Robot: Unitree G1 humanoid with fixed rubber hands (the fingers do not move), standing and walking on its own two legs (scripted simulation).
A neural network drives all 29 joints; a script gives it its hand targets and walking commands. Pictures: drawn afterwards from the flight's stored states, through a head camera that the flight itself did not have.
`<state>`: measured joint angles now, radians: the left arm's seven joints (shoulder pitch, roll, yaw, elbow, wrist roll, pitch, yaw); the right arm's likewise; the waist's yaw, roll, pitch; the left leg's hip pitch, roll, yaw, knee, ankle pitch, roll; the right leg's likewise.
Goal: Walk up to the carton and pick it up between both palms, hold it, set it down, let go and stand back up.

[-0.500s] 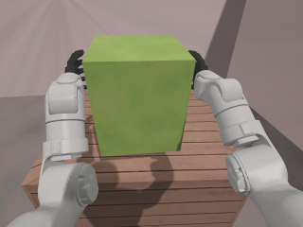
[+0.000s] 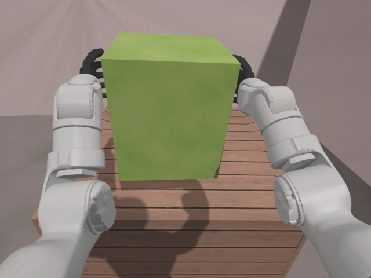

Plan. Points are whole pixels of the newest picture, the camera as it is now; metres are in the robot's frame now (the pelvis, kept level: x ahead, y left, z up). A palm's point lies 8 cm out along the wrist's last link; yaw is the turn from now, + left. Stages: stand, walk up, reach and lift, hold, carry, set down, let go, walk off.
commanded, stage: hold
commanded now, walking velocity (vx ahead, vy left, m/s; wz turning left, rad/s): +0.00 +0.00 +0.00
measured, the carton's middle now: (169, 106) +0.40 +0.02 +0.27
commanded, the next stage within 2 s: none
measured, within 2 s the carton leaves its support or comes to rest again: neither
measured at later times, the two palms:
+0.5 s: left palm (94, 97) +0.38 +0.17 +0.30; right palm (241, 96) +0.38 -0.13 +0.30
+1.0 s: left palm (96, 93) +0.37 +0.16 +0.31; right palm (247, 95) +0.37 -0.14 +0.30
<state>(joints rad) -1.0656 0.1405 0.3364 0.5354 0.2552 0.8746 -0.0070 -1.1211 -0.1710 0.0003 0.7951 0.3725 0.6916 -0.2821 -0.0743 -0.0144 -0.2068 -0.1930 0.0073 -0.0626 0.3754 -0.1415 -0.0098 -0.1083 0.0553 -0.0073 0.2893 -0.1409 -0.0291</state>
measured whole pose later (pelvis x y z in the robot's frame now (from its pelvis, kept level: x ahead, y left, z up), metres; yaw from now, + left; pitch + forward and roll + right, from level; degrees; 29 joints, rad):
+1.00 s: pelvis +0.01 +0.00 +0.00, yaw +0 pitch -3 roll -1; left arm -0.97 0.10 0.35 0.42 0.26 0.90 -0.01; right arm -1.05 -0.19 0.07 0.71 0.41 0.72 -0.30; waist -0.08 0.00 -0.19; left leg -0.16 0.01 -0.06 0.39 -0.17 -0.01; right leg -0.07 0.07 0.01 0.28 -0.15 -0.03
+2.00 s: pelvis +0.01 +0.00 +0.00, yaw -1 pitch -3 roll -2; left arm -1.04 0.11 0.35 0.51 0.25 0.88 0.01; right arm -1.11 -0.19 0.04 0.78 0.41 0.71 -0.29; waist -0.07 0.01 -0.21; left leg -0.19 0.01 -0.06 0.39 -0.16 0.00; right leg -0.09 0.06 0.02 0.28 -0.14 -0.02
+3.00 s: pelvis +0.01 +0.01 +0.00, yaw +0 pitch -3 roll -2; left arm -0.98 0.10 0.34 0.45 0.25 0.89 0.01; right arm -1.07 -0.20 0.07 0.74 0.43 0.73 -0.30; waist -0.08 0.00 -0.20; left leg -0.17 0.00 -0.07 0.39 -0.17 0.00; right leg -0.07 0.07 0.03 0.27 -0.14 -0.02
